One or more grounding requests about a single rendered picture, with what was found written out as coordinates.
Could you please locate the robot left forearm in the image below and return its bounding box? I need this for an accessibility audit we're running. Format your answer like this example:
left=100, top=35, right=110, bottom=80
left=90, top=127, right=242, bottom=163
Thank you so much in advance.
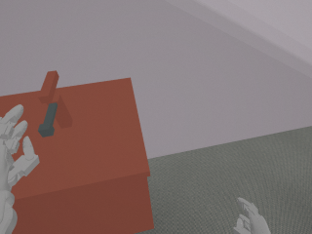
left=0, top=190, right=18, bottom=234

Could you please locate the robot left hand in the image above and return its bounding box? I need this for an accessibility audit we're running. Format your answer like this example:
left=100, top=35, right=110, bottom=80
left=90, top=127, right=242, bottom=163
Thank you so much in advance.
left=0, top=104, right=40, bottom=192

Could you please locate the robot right hand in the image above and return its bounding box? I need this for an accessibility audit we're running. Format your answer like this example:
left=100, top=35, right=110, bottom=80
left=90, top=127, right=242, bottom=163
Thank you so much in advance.
left=233, top=197, right=271, bottom=234

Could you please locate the counter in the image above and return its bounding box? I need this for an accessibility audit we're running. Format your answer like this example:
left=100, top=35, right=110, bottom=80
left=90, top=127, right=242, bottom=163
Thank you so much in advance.
left=0, top=70, right=154, bottom=234

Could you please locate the tap lever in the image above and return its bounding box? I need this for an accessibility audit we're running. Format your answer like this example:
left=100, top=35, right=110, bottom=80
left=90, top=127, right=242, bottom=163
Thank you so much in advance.
left=38, top=102, right=58, bottom=137

